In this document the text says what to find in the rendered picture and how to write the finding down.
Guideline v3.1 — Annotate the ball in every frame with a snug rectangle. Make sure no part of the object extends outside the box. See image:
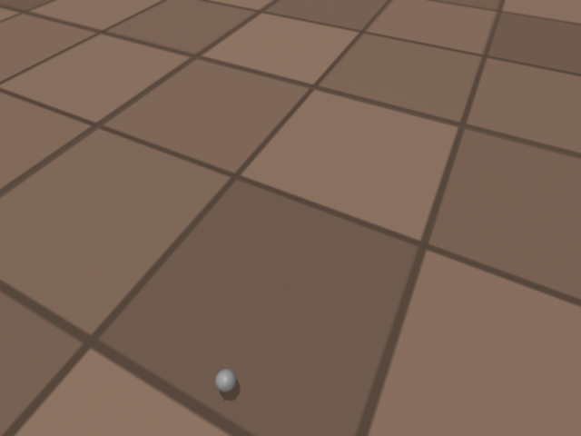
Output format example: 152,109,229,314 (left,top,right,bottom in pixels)
215,369,236,391

